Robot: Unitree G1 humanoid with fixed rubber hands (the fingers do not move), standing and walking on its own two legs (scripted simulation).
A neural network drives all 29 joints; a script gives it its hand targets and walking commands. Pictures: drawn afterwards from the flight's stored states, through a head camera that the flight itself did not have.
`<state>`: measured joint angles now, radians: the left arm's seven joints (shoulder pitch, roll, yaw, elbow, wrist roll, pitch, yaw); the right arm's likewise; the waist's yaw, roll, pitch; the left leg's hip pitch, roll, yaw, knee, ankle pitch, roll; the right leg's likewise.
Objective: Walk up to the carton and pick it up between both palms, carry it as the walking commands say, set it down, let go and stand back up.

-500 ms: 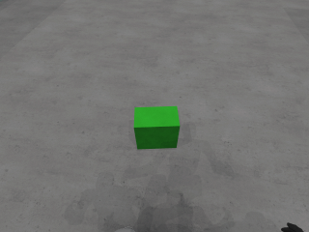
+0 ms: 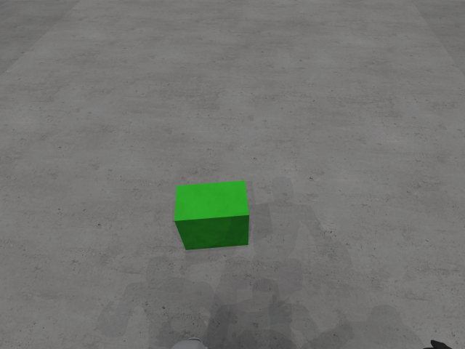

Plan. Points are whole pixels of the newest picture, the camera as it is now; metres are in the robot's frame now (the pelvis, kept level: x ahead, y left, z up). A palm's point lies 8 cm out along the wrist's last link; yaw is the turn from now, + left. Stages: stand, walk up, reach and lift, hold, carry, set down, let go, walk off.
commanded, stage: walk up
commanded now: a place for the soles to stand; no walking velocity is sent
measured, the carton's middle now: (214, 216) +0.71 +0.10 -0.62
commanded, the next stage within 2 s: none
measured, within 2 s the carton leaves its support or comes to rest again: neither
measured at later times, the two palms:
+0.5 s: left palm (77, 320) +0.19 +0.28 -0.06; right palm out of the picture +0.20 -0.41 -0.09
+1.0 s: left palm (104, 250) +0.32 +0.27 -0.07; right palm (441, 267) +0.27 -0.41 -0.10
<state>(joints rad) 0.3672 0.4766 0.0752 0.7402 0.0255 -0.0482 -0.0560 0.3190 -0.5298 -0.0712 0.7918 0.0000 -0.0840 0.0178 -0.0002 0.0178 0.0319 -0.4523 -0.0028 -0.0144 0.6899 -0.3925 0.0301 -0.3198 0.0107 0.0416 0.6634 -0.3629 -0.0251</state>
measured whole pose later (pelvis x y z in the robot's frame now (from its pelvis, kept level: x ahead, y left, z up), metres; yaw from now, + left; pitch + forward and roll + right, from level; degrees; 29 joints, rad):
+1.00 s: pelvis +0.20 -0.06 -0.01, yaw +1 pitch -1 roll +0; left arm 0.22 0.46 0.02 0.75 0.02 -0.05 0.01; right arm 0.32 -0.52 -0.06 0.79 0.00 -0.04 0.01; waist 0.00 0.04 0.06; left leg -0.37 -0.01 -0.07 0.71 -0.31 0.01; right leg -0.34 -0.01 0.03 0.74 -0.38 0.00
